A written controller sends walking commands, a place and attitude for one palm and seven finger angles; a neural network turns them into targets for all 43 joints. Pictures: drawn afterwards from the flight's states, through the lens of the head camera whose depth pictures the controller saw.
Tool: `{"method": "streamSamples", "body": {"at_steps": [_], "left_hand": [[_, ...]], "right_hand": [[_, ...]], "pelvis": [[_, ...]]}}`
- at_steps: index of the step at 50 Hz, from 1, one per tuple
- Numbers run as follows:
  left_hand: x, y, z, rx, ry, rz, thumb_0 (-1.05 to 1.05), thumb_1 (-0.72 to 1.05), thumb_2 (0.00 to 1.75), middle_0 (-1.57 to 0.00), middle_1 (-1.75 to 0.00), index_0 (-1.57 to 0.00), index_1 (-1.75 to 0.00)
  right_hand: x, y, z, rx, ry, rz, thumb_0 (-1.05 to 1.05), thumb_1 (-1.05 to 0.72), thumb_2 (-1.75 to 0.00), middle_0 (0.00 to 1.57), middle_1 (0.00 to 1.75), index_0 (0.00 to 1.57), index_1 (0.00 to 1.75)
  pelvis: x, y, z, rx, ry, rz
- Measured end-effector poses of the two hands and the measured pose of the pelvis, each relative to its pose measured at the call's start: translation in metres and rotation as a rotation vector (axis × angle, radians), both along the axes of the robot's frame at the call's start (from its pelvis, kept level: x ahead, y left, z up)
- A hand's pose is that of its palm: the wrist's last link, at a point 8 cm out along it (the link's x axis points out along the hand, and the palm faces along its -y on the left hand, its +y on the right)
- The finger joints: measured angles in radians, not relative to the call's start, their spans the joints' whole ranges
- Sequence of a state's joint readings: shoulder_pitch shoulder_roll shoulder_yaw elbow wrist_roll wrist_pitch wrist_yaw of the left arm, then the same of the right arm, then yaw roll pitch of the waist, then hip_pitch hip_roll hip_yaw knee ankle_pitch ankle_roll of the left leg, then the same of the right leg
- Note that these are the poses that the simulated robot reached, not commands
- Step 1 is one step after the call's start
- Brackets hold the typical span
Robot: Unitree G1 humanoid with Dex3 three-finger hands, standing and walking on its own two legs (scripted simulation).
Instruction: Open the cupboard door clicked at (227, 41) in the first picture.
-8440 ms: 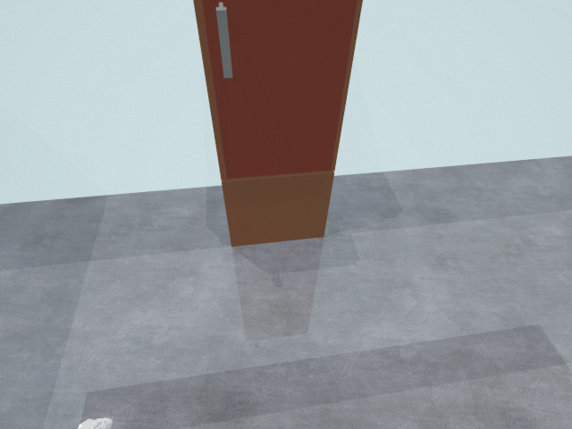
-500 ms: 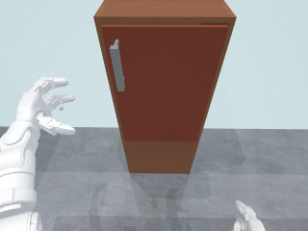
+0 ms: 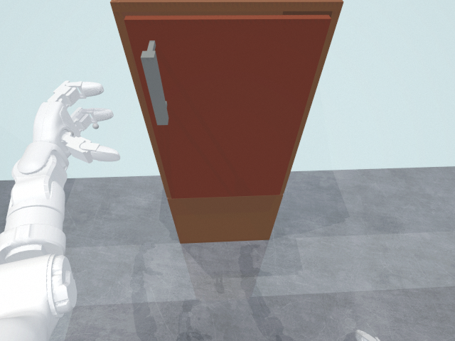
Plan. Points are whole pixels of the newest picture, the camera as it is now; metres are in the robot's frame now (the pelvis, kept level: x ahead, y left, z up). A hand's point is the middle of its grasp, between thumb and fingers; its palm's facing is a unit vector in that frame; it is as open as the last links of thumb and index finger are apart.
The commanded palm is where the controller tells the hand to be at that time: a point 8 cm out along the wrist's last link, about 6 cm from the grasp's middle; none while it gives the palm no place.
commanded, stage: move the hooked fingers beside the handle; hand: left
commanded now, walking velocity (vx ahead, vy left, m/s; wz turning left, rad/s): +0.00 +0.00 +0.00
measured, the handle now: (157, 85) +0.57 +0.15 +0.14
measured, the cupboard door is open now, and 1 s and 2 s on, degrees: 0 0 0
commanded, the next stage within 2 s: slide the fingers in behind the handle in 1.40 s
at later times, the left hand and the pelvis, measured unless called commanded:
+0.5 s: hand (118, 99) +0.51 +0.21 +0.15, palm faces +0.05 -1.00 +0.01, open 14.0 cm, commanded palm +0.50 +0.27 +0.14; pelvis +0.01 +0.01 -0.01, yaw -1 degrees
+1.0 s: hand (120, 100) +0.52 +0.22 +0.14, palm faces +0.06 -1.00 +0.00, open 14.0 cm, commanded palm +0.50 +0.26 +0.14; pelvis +0.02 +0.01 -0.01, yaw -2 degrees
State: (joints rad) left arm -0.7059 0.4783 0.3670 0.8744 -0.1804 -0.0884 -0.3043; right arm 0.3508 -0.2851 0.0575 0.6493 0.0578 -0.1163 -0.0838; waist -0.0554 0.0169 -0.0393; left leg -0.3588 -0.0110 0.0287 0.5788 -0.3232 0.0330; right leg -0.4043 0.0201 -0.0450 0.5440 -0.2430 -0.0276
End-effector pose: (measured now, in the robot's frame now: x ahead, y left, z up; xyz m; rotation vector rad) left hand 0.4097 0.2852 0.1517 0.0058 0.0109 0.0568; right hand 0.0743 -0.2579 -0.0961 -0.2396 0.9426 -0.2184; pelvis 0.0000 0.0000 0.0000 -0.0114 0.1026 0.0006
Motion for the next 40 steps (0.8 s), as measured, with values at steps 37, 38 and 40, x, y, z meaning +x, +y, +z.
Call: {"method": "streamSamples", "body": {"at_steps": [37,38,40], "left_hand": [[0.105,-0.022,-0.006,-0.013,-0.002,-0.020,-0.01,-0.50,0.30,-0.30,-1.20,-0.30,-1.20],[0.105,-0.023,-0.006,-0.011,-0.005,-0.022,-0.01,-0.50,0.30,-0.30,-1.20,-0.30,-1.20],[0.103,-0.023,-0.009,-0.019,-0.005,-0.023,-0.01,-0.50,0.30,-0.30,-1.20,-0.30,-1.20]], "right_hand": [[-0.108,0.003,-0.006,-0.007,0.399,-0.158,0.00,-0.91,-0.90,0.20,0.30,0.20,0.30],[-0.108,0.004,-0.007,-0.002,0.401,-0.160,0.00,-0.91,-0.90,0.20,0.30,0.20,0.30],[-0.106,0.006,-0.007,0.006,0.401,-0.163,0.00,-0.91,-0.90,0.20,0.30,0.20,0.30]], "pelvis": [[0.015,0.008,-0.009,-0.018,0.160,-0.028],[0.016,0.009,-0.009,-0.018,0.160,-0.030],[0.017,0.009,-0.009,-0.019,0.156,-0.034]]}}
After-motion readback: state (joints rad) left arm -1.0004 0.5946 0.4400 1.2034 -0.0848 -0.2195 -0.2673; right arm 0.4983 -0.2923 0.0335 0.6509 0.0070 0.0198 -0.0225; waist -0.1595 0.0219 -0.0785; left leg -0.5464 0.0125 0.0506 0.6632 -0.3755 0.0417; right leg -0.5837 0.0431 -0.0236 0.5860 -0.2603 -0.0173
